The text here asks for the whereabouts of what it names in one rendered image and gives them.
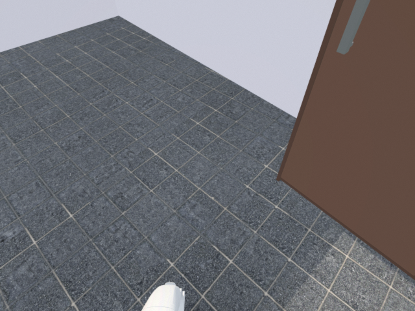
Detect wardrobe door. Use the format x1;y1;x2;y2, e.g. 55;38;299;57
281;0;415;275

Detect left robot thigh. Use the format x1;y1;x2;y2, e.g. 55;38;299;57
142;284;185;311

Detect handle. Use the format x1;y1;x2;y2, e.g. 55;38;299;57
337;0;370;54

